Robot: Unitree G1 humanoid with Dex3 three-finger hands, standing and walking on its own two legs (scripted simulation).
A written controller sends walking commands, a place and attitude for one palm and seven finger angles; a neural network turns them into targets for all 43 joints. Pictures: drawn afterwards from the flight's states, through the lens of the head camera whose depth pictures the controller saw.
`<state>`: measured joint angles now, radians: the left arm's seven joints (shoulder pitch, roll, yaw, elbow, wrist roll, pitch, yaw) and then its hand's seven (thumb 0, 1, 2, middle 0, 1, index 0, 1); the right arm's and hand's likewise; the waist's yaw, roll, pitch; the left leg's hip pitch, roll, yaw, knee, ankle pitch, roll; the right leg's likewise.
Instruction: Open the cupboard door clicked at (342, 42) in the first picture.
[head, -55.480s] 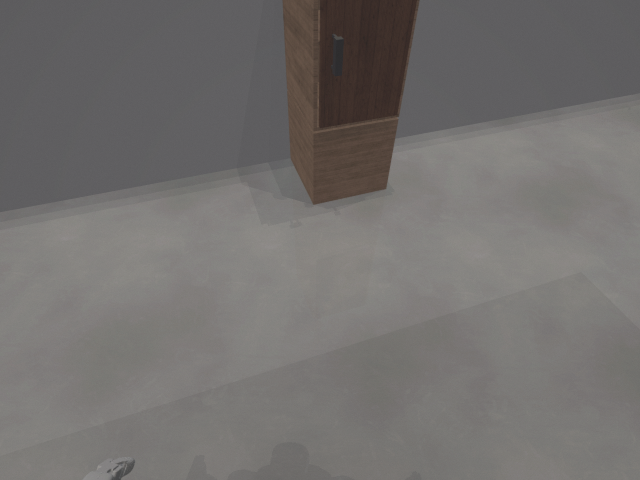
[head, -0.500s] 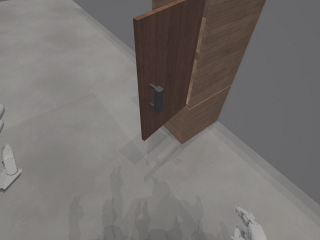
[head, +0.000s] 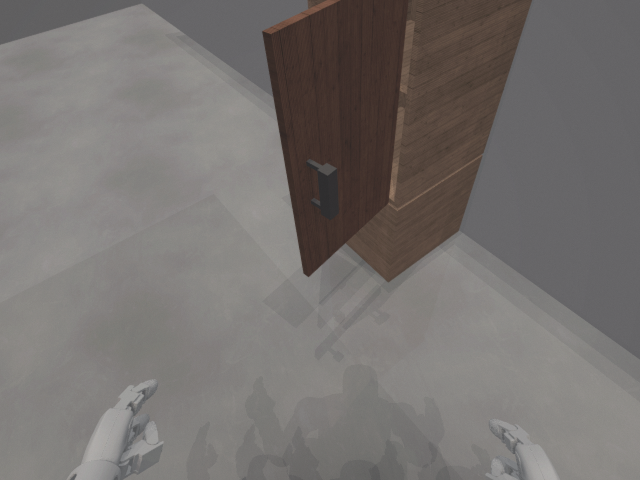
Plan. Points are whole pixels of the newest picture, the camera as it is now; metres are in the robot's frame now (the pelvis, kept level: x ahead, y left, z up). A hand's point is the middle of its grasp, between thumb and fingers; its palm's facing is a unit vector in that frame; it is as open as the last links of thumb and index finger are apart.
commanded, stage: let the arm hang, fingers relaxed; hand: left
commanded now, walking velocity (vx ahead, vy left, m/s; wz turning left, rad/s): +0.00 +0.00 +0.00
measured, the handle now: (320, 188) +0.64 +0.04 -0.05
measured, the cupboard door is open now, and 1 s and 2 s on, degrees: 100 100 100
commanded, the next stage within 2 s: look to check the result in 0.92 s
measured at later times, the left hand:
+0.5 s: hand out of the picture -0.01 +0.16 -0.16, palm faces +0.03 -0.97 -0.25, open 7.3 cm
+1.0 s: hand out of the picture +0.02 +0.12 -0.16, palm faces +0.05 -0.98 -0.18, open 7.4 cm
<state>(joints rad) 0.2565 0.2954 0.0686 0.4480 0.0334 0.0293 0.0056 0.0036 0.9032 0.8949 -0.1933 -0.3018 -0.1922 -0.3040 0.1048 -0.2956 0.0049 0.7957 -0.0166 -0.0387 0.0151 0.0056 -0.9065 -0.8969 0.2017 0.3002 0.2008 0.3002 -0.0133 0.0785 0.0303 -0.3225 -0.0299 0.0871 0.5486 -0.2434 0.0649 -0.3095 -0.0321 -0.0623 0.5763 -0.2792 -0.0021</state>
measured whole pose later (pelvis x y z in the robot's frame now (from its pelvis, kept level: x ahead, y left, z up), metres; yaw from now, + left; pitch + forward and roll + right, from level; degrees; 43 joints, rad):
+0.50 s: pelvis +0.01 -0.03 +0.01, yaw +1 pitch -2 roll +0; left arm 0.30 0.18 0.01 1.13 0.01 0.01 0.02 0.00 0.92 0.89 -0.20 -0.30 -0.20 -0.30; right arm 0.30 -0.16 0.01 1.11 -0.02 0.03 -0.02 0.00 -0.91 -0.90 0.20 0.30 0.20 0.30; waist -0.01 0.05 0.06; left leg -0.20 0.01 0.05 0.43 -0.20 0.01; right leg -0.16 0.02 -0.10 0.41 -0.23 -0.05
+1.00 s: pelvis +0.03 -0.04 +0.01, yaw +1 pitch -1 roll +0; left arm 0.29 0.12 0.01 1.15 0.01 -0.01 0.03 0.00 0.91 0.89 -0.20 -0.30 -0.20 -0.30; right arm 0.31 -0.13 0.01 1.14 -0.02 0.01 -0.04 0.00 -0.91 -0.90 0.20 0.30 0.20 0.30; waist -0.01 0.02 0.06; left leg -0.16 0.02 0.05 0.41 -0.22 0.00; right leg -0.12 0.03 -0.09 0.39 -0.25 -0.06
